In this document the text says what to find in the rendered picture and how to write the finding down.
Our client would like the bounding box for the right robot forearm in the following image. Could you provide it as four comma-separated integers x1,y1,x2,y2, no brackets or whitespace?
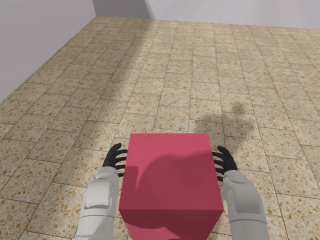
222,170,270,240

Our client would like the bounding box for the left robot forearm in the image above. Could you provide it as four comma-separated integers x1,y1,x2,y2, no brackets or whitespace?
72,166,119,240

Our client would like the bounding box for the robot left hand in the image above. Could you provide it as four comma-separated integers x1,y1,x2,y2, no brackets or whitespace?
102,143,128,177

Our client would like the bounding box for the robot right hand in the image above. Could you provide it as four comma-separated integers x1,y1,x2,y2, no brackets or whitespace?
212,145,238,182

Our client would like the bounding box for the carton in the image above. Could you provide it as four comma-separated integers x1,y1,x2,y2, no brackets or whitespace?
118,133,224,240

